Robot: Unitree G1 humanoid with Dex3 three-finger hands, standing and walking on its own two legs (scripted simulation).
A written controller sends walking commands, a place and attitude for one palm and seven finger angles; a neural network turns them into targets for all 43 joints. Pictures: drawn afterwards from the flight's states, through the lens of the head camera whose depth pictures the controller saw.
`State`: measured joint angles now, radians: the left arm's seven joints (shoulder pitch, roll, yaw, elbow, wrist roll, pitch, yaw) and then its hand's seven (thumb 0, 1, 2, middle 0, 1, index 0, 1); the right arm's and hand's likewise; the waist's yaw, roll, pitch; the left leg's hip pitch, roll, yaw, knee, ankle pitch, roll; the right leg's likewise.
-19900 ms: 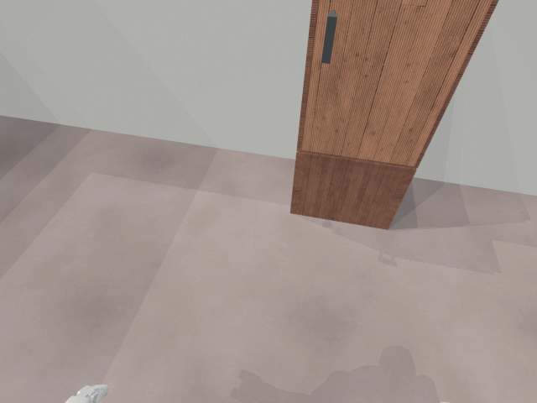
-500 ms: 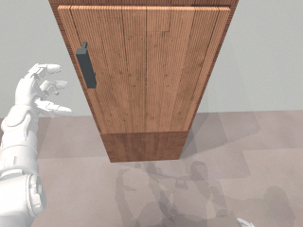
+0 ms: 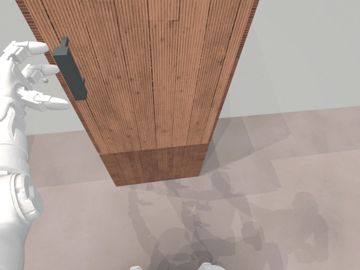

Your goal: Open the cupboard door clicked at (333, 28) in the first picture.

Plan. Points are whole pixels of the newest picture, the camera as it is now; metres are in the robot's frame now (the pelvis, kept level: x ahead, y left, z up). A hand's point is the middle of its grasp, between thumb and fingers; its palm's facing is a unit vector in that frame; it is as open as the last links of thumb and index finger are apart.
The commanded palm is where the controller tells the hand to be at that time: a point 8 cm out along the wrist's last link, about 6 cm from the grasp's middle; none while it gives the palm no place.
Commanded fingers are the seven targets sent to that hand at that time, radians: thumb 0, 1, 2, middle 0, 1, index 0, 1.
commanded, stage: move the hooked fingers beside the handle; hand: left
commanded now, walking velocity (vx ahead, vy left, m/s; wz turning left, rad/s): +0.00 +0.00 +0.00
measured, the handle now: (73, 69) +0.53 +0.21 +0.12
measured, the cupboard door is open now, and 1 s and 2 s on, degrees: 0 0 0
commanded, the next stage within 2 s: slide the fingers in behind the handle in 0.74 s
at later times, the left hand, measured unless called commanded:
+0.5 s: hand (43, 89) +0.47 +0.26 +0.13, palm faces +0.06 -1.00 +0.01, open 14.0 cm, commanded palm +0.44 +0.30 +0.12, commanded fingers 0.00 -0.50 0.30 -0.30 -1.20 -0.30 -1.20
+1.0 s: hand (47, 89) +0.47 +0.25 +0.12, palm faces +0.06 -1.00 +0.02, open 14.0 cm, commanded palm +0.45 +0.29 +0.12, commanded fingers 0.00 -0.50 0.30 -0.30 -1.20 -0.30 -1.20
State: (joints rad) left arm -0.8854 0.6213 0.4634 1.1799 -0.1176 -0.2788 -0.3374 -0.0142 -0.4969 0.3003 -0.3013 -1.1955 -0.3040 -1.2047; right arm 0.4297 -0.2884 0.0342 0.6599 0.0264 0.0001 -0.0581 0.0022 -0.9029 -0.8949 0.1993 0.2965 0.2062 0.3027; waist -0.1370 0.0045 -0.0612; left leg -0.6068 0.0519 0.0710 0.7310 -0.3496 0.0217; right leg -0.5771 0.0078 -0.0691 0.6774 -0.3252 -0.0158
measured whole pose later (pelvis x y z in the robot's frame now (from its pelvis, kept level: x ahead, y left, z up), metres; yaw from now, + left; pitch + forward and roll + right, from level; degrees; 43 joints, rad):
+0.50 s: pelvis +0.01 +0.01 +0.00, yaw +1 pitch +13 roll -2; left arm -0.82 0.55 0.41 1.11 -0.16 -0.25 -0.35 -0.01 -0.50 0.30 -0.30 -1.20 -0.30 -1.20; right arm 0.37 -0.29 0.03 0.62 0.03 0.02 -0.05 0.00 -0.90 -0.89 0.20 0.30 0.21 0.30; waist -0.10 0.01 -0.08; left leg -0.60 0.04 0.06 0.74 -0.37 0.03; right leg -0.56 0.00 -0.08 0.68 -0.34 -0.01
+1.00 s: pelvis +0.00 +0.01 +0.00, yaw +1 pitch +13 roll -2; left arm -0.88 0.58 0.41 1.16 -0.15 -0.26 -0.34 -0.01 -0.50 0.30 -0.30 -1.20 -0.30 -1.20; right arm 0.41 -0.29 0.04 0.64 0.02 0.02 -0.06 0.00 -0.90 -0.89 0.20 0.30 0.21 0.30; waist -0.12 0.01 -0.06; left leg -0.64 0.04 0.06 0.77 -0.36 0.03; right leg -0.59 0.00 -0.08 0.70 -0.33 -0.01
